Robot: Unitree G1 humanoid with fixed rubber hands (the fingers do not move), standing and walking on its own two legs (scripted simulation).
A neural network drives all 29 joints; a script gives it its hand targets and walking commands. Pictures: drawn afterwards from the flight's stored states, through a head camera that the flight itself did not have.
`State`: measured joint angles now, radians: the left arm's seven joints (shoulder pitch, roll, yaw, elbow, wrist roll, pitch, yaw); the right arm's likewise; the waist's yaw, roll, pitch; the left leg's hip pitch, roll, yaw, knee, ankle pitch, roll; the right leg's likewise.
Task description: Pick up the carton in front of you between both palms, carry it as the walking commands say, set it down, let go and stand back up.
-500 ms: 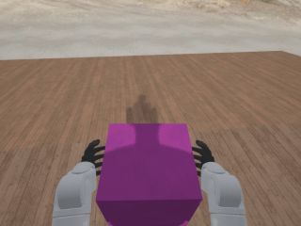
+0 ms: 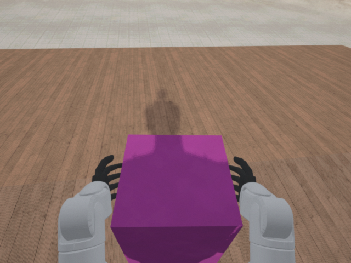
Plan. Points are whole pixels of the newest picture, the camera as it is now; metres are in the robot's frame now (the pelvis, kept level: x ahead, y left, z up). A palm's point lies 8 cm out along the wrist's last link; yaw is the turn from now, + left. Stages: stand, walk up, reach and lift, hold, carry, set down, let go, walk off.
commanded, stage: carry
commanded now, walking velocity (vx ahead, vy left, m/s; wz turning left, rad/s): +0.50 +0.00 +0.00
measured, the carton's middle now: (174, 202) +0.28 +0.01 +0.01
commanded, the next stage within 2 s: none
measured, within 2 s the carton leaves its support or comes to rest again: neither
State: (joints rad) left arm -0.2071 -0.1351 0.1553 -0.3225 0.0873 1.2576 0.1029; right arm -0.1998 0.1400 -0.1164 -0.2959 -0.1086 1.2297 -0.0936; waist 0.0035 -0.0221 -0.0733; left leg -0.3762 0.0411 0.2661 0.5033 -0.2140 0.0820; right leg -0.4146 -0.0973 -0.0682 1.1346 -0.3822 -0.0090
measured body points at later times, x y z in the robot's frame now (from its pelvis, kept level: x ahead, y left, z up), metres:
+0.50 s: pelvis +0.34 -0.03 +0.00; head +0.37 -0.04 +0.45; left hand +0.59 +0.14 +0.05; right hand +0.63 -0.16 +0.04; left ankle +0.21 +0.09 -0.63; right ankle +0.39 -0.09 -0.73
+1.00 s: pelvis +0.67 +0.04 -0.01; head +0.71 +0.06 +0.44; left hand +1.01 +0.20 +0.08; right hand +1.01 -0.11 +0.09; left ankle +0.74 +0.10 -0.73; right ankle +0.55 -0.09 -0.63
